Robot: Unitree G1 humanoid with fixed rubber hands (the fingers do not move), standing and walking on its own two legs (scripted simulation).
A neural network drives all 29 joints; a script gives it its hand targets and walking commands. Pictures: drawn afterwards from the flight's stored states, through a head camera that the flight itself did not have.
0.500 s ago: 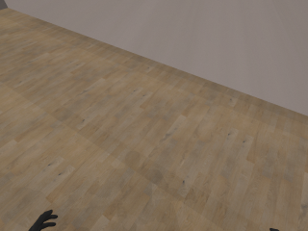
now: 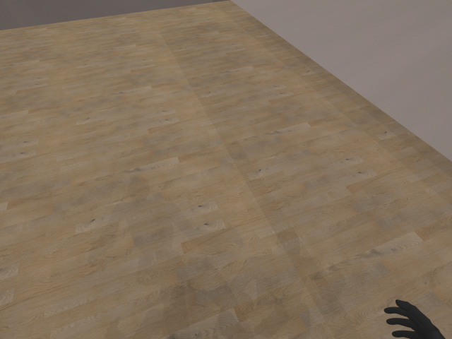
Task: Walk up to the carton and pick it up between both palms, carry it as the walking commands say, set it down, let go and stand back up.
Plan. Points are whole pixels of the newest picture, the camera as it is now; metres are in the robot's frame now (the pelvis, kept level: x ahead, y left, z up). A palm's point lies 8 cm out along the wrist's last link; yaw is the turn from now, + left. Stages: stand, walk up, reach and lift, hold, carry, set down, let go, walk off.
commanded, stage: walk up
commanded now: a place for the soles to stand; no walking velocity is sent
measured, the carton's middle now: out of the picture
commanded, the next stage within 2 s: none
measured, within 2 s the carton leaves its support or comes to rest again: neither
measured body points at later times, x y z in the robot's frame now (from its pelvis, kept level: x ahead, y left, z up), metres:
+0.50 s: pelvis +0.15 +0.12 -0.01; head +0.16 +0.11 +0.44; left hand +0.07 +0.47 -0.07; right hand +0.42 -0.11 -0.10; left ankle +0.10 +0.22 -0.70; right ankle +0.21 -0.01 -0.74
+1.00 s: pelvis +0.32 +0.29 -0.02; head +0.33 +0.30 +0.43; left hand +0.17 +0.62 -0.09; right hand +0.61 +0.12 -0.12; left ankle +0.21 +0.36 -0.72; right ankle +0.46 +0.25 -0.74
